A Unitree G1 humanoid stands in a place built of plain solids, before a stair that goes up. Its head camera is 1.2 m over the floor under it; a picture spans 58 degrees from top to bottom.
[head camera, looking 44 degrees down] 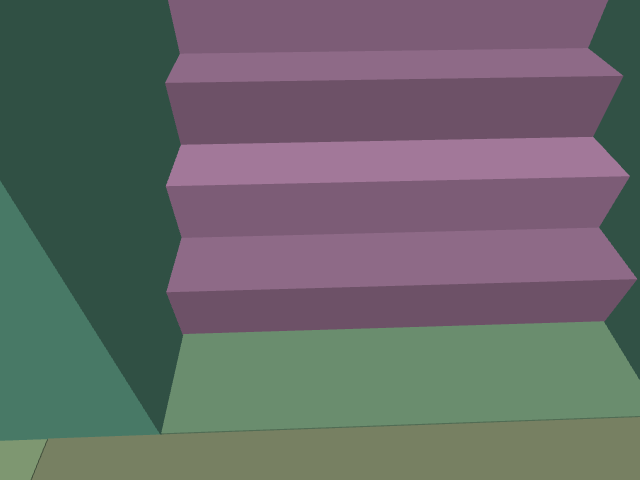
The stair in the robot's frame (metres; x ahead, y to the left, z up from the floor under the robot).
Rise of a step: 0.21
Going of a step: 0.23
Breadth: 1.40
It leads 2 degrees to the left of straight ahead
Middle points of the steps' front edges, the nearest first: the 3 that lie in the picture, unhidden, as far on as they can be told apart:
0.83 -0.25 0.21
1.06 -0.24 0.43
1.28 -0.24 0.64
